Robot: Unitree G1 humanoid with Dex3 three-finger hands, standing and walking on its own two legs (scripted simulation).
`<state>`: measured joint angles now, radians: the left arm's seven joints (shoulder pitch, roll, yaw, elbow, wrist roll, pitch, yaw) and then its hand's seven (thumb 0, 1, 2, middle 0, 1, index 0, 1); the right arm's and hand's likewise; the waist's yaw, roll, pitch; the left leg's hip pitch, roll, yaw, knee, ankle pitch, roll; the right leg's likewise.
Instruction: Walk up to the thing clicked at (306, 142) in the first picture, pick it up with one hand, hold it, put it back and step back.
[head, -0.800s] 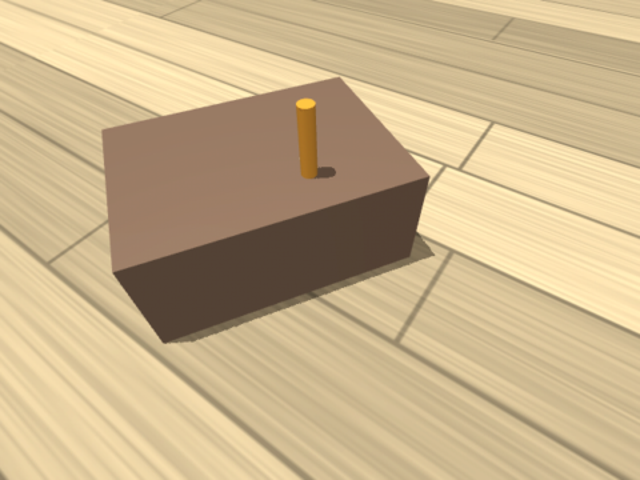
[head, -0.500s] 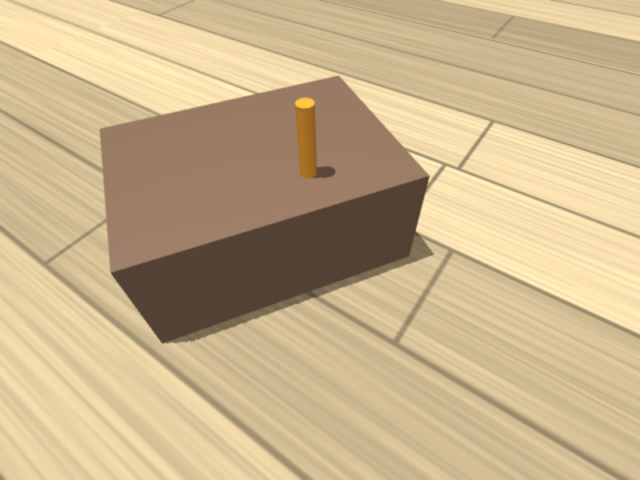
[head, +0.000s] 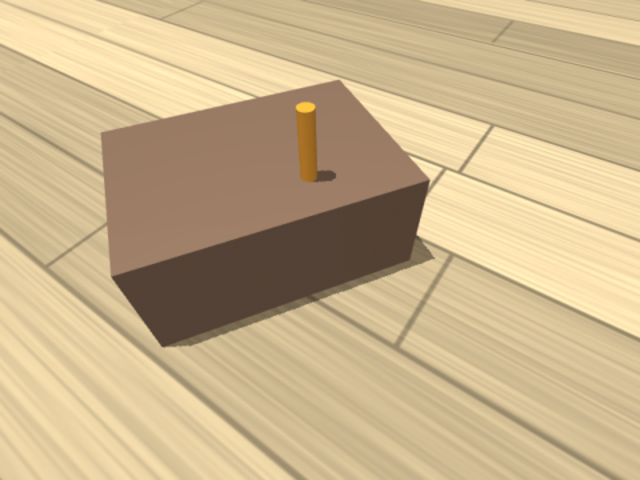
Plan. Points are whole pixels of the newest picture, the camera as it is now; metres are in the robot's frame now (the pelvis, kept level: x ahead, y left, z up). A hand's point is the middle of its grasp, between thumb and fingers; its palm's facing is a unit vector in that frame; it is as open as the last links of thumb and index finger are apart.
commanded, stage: stand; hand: right
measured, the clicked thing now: (307, 144) +1.05 +0.03 -0.24
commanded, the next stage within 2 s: walk up in 0.32 s
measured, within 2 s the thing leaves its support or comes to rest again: neither
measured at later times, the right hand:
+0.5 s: hand out of the picture +0.09 -0.26 -0.16, palm faces -0.13 +0.92 -0.36, open 7.4 cm
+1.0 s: hand (455, 396) +0.26 -0.19 -0.15, palm faces -0.21 +0.90 -0.39, open 7.4 cm
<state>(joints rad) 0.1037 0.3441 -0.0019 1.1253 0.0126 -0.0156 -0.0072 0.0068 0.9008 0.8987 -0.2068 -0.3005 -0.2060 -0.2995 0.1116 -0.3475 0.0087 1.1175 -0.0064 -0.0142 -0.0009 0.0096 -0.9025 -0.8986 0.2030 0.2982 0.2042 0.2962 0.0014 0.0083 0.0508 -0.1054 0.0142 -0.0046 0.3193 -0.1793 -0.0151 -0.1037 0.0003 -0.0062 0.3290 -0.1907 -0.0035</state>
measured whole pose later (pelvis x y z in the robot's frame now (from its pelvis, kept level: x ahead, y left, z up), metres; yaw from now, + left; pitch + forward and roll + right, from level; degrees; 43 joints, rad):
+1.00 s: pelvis +0.19 +0.07 -0.02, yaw +13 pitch -3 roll +2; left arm 0.24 0.43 0.09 0.89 0.04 0.00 -0.10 0.01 0.90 0.90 -0.21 -0.30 -0.20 -0.30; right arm 0.40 -0.38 -0.05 0.86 -0.01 -0.09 0.03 0.01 -0.90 -0.90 0.21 0.30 0.21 0.30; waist -0.02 -0.06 0.08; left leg -0.13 0.00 0.00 0.50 -0.32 0.01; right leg -0.49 -0.12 0.01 0.81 -0.27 -0.01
